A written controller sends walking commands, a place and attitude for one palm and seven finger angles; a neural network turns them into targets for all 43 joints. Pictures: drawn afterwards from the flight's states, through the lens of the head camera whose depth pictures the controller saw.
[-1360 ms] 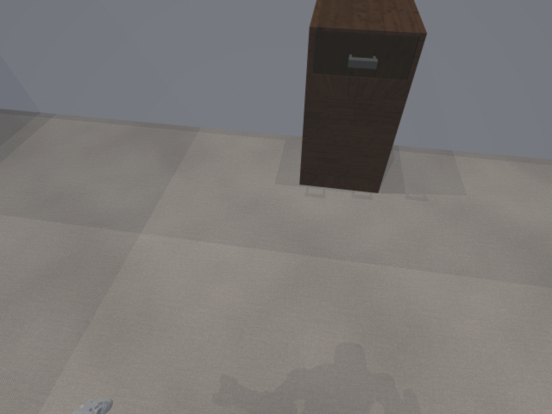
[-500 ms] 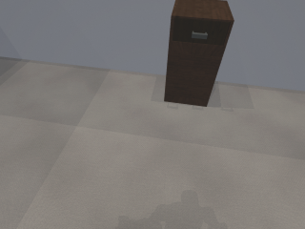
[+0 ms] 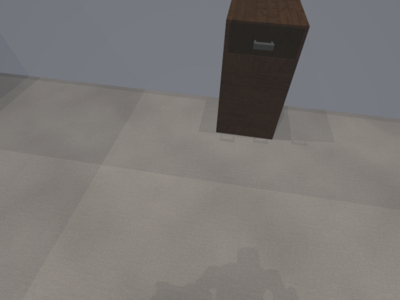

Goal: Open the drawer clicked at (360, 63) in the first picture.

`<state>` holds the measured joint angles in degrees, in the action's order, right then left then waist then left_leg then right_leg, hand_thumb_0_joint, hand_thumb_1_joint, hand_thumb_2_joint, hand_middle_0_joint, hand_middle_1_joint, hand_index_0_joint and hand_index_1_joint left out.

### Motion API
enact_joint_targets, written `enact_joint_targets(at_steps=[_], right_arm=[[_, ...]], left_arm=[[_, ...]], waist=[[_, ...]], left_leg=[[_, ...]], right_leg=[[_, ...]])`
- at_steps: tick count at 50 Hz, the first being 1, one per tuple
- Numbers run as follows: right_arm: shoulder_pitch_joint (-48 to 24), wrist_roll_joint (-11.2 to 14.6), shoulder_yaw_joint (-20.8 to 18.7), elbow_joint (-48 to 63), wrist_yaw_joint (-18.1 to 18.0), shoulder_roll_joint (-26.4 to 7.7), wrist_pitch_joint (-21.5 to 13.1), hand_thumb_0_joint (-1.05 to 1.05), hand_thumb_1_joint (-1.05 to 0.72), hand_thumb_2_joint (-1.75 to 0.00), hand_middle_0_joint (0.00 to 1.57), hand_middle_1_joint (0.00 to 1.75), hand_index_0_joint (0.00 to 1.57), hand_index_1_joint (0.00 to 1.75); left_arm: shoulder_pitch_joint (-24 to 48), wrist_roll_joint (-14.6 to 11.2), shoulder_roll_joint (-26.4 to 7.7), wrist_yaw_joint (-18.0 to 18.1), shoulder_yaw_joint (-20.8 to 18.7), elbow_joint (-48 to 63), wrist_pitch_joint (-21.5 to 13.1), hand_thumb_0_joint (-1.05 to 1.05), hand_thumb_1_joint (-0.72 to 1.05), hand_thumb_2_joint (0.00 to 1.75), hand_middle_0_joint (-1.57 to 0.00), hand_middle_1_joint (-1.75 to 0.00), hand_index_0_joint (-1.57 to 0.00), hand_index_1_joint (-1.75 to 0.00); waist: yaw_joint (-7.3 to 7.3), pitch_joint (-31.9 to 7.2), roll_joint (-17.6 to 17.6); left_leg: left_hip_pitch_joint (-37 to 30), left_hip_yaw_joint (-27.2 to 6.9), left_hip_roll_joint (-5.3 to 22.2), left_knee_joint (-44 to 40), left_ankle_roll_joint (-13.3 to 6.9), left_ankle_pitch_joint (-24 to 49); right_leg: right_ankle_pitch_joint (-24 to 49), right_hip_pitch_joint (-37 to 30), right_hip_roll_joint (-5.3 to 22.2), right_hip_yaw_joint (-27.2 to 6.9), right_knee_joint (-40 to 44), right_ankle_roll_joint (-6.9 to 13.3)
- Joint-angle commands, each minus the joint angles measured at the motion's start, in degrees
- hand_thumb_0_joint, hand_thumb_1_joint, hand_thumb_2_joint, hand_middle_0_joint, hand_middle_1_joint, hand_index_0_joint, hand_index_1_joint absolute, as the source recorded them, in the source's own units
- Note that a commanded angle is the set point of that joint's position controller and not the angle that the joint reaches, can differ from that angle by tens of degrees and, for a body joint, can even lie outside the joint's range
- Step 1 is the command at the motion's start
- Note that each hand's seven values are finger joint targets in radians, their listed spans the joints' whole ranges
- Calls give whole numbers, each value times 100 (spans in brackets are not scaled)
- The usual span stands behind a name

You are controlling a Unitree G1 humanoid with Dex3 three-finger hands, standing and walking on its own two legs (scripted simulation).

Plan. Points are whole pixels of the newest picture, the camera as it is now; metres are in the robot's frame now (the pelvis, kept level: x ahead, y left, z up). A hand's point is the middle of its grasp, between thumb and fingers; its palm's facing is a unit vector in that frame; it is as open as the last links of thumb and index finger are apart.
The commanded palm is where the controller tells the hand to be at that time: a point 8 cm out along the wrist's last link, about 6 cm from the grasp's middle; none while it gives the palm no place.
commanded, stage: look at it before walking up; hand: left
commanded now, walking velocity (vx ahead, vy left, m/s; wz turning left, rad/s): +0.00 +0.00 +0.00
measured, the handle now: (263, 44) +1.34 -0.26 -0.07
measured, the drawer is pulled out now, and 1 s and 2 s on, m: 0.00 0.00 0.00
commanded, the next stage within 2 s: walk to a spot facing it in 0.08 s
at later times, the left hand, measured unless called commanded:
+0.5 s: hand out of the picture +0.06 +0.20 -0.18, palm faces -0.11 -0.95 -0.28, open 7.4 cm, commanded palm none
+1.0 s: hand out of the picture +0.12 +0.19 -0.19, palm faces -0.23 -0.96 -0.18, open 7.4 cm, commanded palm none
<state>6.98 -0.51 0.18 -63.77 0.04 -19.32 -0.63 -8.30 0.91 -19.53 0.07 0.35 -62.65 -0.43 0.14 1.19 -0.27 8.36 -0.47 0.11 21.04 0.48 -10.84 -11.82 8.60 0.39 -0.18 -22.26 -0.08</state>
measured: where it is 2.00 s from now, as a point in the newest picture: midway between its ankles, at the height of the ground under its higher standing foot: (240, 256)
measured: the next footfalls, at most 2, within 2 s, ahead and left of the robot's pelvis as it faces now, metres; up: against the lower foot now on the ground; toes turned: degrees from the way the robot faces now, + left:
left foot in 1.00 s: +0.26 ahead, +0.07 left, +0.00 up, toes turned -18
right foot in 1.60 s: +0.37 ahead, -0.23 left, +0.00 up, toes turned -51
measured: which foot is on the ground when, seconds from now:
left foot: down 0.00-0.54, up 0.56-0.98, down 1.00-1.00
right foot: down 0.00-1.00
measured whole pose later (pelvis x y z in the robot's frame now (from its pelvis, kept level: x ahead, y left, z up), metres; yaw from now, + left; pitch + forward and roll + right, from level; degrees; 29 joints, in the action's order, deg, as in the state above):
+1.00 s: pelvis +0.12 +0.00 -0.01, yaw -21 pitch +2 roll -1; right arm 6.5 -0.7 -2.5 -52.1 0.5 -11.5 -1.8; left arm -26.6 1.9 -10.6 0.1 -3.6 -58.6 -1.5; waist 4.5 0.5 -1.4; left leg 22.7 2.3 2.6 33.0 2.3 -15.1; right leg -21.9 6.2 -4.0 -12.4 -27.1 0.2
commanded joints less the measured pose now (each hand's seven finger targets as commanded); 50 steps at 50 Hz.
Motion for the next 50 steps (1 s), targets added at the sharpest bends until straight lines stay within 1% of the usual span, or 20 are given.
enact_joint_targets(at_steps=[1,10,14,19,22,23,25,26,27,28,29,31,34,40,44,46,47,48,49,50], right_arm=[[-304,8,-213,378,-78,-1198,-148,0,-90,-90,20,30,20,30],[-333,3,-220,376,-81,-1219,-134,0,-90,-90,20,30,20,30],[129,-9,-152,435,-135,-521,-8,0,-90,-90,20,30,20,30],[203,-24,-342,842,-187,-656,100,0,-90,-90,20,30,20,30],[91,-40,-452,1033,-135,-873,92,0,-90,-90,20,30,20,30],[-11,-48,-480,1106,-114,-898,78,0,-90,-90,20,30,20,30],[-299,-75,-498,1232,-93,-840,65,0,-90,-90,20,30,20,30],[-352,-80,-467,1255,-70,-659,91,0,-90,-90,20,30,20,30],[-267,-23,-380,1420,-29,-178,128,0,-90,-90,20,30,20,30],[-735,-58,-360,1706,-4,-164,56,0,-90,-90,20,30,20,30],[-790,-51,-392,1708,8,-254,14,0,-90,-90,20,30,20,30],[-271,-86,-443,1478,58,-197,-51,0,-90,-90,20,30,20,30],[11,-92,-446,1348,69,70,-72,0,-90,-90,20,30,20,30],[-443,-62,-431,1606,66,271,-137,0,-90,-90,20,30,20,30],[-744,-29,-409,1773,69,361,-223,0,-90,-90,20,30,20,30],[-657,-2,-407,1779,55,346,-267,0,-90,-90,20,30,20,30],[-405,6,-427,1720,35,328,-297,0,-90,-90,20,30,20,30],[232,7,-446,1532,-19,218,-336,0,-90,-90,20,30,20,30],[1034,-6,-514,1259,-121,-133,-374,0,-90,-90,20,30,20,30],[1834,-106,-683,1069,-161,-865,-396,0,-90,-90,20,30,20,30]], left_arm=[[219,-25,-1182,54,-213,376,-109,0,90,90,-20,-30,-20,-30],[254,-18,-1217,43,-222,389,-97,0,90,90,-20,-30,-20,-30],[-100,-17,-574,69,-173,483,118,0,90,90,-20,-30,-20,-30],[-268,17,-533,12,-299,886,261,0,90,90,-20,-30,-20,-30],[-637,37,-310,-96,-348,989,285,0,90,90,-20,-30,-20,-30],[-699,50,-250,-134,-394,1037,297,0,90,90,-20,-30,-20,-30],[-1138,71,-107,-199,-459,1011,250,0,90,90,-20,-30,-20,-30],[-1680,92,-113,-193,-486,859,180,0,90,90,-20,-30,-20,-30],[-2000,153,-671,-105,-585,826,59,0,90,90,-20,-30,-20,-30],[-2229,50,-839,-3,-591,873,13,0,90,90,-20,-30,-20,-30],[-1976,30,-760,43,-589,954,-49,0,90,90,-20,-30,-20,-30],[-1323,33,-414,19,-508,1086,-146,0,90,90,-20,-30,-20,-30],[-1478,22,-208,-6,-513,997,-256,0,90,90,-20,-30,-20,-30],[-2063,54,-84,17,-528,744,-292,0,90,90,-20,-30,-20,-30],[-2040,88,-130,57,-572,709,-258,0,90,90,-20,-30,-20,-30],[-1866,94,-179,61,-594,747,-230,0,90,90,-20,-30,-20,-30],[-1706,97,-199,62,-618,780,-221,0,90,90,-20,-30,-20,-30],[-1393,68,-238,58,-650,861,-208,0,90,90,-20,-30,-20,-30],[-1363,25,-34,19,-642,927,-205,0,90,90,-20,-30,-20,-30],[-1497,-55,309,-70,-612,1023,-191,0,90,90,-20,-30,-20,-30]], waist=[[7,-266,2],[7,-134,27],[-48,-245,-82],[-45,-95,224],[94,-224,1012],[143,-115,1165],[450,128,918],[685,179,240],[751,328,-1986],[837,699,-2036],[625,847,-1256],[138,592,-478],[78,166,-513],[312,113,-695],[406,87,-753],[339,104,-870],[183,37,-851],[-149,-109,-717],[-431,-517,-125],[-656,-1073,1709]], left_leg=[[-125,-562,671,-326,-209,747],[-125,-523,665,-353,-191,544],[-191,-131,740,120,-75,718],[59,-187,1060,257,-231,231],[423,-769,1751,-370,-649,-1770],[826,-880,1995,-588,-790,-2255],[1540,-455,1874,-13,-645,-2501],[2004,29,1412,1133,-353,-2613],[3306,829,418,3329,166,-2941],[3766,329,214,4252,155,-2496],[3623,-157,394,4562,104,-1748],[3176,-153,610,4356,160,-855],[2858,81,558,3991,261,-341],[3170,190,483,3295,338,-286],[2677,256,322,2352,283,-574],[1973,277,206,1817,214,-697],[1380,298,178,1367,198,-614],[342,311,136,700,169,-279],[-1284,21,498,338,53,-305],[-2415,-2119,2308,-96,-477,-1030]], right_leg=[[624,15,652,-557,405,169],[466,130,624,-647,492,184],[1146,417,571,-763,15,124],[883,1096,245,-769,-795,111],[-1163,1142,-178,-250,-1919,37],[-1469,974,-130,13,-2426,-14],[-1424,320,49,61,-1965,24],[-1380,-233,-3,-130,-1054,110],[-2662,-564,1196,-2563,565,639],[-2856,28,1940,-4248,1672,1084],[-3009,385,1833,-4370,1812,1167],[-2216,459,1447,-3175,1387,1135],[-629,91,1040,-2227,1081,1029],[265,-567,996,-2250,897,1122],[716,-582,992,-2363,631,1119],[966,-228,956,-2396,423,1059],[953,57,891,-2336,187,973],[924,577,629,-2080,-327,803],[879,1429,175,-1720,-1333,609],[-1372,2707,-569,-805,-3170,277]])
